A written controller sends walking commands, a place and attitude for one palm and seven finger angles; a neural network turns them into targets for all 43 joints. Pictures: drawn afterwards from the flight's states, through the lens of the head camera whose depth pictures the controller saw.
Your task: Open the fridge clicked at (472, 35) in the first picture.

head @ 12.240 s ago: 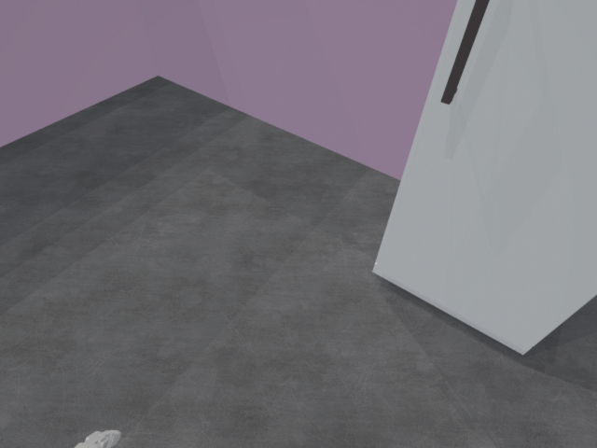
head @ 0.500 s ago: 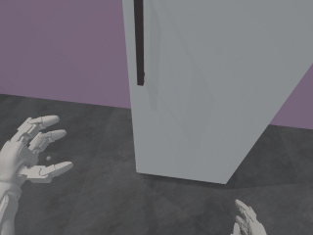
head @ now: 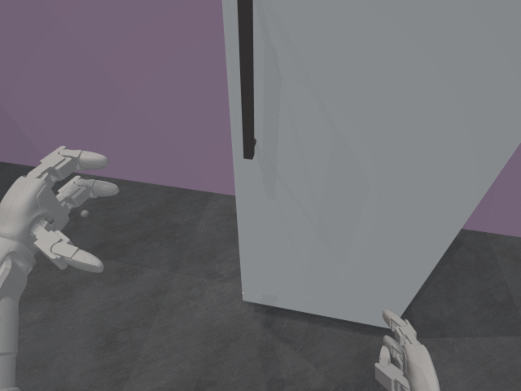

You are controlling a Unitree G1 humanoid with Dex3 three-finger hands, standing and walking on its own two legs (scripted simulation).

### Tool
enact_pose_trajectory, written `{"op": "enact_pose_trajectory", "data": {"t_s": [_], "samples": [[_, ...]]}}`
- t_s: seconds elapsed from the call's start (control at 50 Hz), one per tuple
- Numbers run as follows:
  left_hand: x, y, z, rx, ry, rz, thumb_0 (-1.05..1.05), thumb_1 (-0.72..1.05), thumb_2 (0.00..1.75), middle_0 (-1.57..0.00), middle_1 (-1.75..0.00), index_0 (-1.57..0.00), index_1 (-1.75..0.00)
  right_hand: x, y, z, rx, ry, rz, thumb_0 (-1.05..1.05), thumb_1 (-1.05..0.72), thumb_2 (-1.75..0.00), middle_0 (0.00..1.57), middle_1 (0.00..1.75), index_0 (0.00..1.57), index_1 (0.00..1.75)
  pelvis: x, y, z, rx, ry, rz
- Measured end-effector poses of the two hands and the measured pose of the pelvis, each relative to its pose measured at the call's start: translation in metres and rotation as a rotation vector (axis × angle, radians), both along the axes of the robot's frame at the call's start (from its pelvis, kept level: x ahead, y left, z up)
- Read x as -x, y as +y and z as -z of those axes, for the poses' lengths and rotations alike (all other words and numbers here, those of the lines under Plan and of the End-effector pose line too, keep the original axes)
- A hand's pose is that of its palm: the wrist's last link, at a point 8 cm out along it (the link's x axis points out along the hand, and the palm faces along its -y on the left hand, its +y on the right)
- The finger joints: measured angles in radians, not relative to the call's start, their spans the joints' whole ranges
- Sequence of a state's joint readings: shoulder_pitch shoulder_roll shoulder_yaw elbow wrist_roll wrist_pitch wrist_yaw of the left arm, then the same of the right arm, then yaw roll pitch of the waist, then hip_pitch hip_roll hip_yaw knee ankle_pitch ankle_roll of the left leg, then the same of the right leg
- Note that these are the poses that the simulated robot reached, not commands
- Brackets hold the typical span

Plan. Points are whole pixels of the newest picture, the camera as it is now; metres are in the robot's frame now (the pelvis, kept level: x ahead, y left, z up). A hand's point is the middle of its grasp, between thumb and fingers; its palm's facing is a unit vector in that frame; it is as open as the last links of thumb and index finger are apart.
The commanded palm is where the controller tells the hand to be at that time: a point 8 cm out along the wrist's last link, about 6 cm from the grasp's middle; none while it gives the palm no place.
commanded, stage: raise the hand to about handle height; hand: left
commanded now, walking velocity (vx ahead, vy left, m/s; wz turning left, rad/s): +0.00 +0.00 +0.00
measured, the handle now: (249, 78) +0.58 +0.10 +0.23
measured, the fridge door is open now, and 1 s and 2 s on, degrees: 0 0 0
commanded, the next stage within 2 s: move the hooked fingers beside the handle in 0.70 s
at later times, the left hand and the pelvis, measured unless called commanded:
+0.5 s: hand (102, 182) +0.29 +0.25 +0.22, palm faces -0.01 -1.00 -0.07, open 14.0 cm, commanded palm +0.25 +0.29 +0.23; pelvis +0.01 -0.02 +0.00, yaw -1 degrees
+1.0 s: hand (114, 163) +0.32 +0.24 +0.22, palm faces -0.04 -1.00 -0.06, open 14.0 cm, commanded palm +0.30 +0.29 +0.23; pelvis +0.02 -0.01 +0.00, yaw +0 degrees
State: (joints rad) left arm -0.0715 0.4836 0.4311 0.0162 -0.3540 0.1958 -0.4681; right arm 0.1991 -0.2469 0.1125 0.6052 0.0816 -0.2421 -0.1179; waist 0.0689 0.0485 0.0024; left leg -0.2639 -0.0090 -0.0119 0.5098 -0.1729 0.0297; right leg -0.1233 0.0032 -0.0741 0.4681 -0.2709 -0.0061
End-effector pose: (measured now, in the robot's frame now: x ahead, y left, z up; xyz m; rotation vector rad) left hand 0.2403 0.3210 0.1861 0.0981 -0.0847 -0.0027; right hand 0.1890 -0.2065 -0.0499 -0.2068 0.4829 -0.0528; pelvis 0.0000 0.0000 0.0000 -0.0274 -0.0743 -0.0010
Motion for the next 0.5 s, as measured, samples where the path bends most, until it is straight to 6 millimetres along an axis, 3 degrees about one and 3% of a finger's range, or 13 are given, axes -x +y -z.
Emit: {"op": "enact_pose_trajectory", "data": {"t_s": [0.14, 0.24, 0.5], "samples": [[-0.004, -0.001, -0.039, -0.021, -0.083, -0.014, -0.01, -0.50, 0.30, -0.30, -1.19, -0.30, -1.20, 0.001, -0.012, 0.003, -0.009, 0.022, 0.003, 0.02, -0.90, -0.89, 0.20, 0.30, 0.20, 0.30, -0.001, -0.012, -0.002, -0.003, -0.012, -0.006], [-0.013, -0.003, -0.051, -0.019, -0.030, -0.020, -0.01, -0.50, 0.30, -0.30, -1.20, -0.30, -1.20, 0.000, -0.023, 0.008, -0.024, 0.034, 0.010, 0.02, -0.90, -0.89, 0.20, 0.30, 0.20, 0.30, -0.002, -0.018, -0.002, -0.006, -0.007, -0.008], [-0.028, -0.021, -0.031, 0.027, -0.013, 0.015, -0.02, -0.50, 0.30, -0.30, -1.20, -0.30, -1.20, -0.007, -0.043, 0.004, -0.013, 0.026, 0.047, 0.02, -0.90, -0.89, 0.20, 0.30, 0.20, 0.30, -0.011, -0.024, 0.000, -0.012, 0.004, 0.010]]}}
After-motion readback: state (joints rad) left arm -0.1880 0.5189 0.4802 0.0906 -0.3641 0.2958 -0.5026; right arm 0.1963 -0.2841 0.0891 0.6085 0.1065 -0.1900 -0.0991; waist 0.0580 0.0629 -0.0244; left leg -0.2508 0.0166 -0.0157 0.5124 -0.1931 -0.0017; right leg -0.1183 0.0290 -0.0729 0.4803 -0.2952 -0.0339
